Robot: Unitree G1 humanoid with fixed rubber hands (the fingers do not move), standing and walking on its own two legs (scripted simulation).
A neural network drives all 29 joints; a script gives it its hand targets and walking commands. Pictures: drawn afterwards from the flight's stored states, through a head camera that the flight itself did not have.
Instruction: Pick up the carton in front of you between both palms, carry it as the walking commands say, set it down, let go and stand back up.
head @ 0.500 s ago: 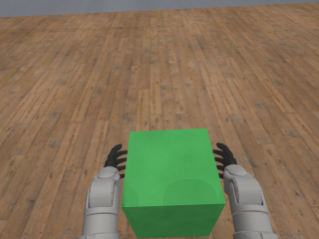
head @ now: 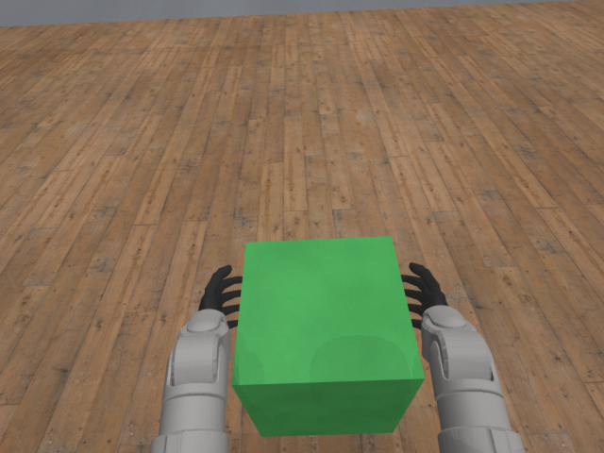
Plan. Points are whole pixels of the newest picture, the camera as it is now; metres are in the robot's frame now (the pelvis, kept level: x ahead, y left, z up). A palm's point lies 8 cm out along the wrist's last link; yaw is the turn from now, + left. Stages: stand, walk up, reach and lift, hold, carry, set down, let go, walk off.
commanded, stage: carry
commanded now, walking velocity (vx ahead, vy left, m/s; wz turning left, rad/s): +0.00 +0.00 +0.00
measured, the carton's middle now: (322, 342) +0.29 +0.00 -0.04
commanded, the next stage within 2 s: hold in 0.36 s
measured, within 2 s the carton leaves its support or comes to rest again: neither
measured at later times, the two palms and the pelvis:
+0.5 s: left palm (217, 326) +0.28 +0.14 +0.04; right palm (444, 328) +0.27 -0.16 +0.04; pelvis -0.01 +0.00 +0.01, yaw -3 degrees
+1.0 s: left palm (211, 319) +0.28 +0.15 +0.05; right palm (444, 338) +0.25 -0.15 +0.05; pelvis -0.03 +0.03 +0.01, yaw -6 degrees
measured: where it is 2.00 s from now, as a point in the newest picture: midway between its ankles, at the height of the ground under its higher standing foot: outside the picture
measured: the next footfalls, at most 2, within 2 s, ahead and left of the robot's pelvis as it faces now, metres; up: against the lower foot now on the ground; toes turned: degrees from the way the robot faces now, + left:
none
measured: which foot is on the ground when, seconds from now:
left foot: down 0.00-1.00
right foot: down 0.00-1.00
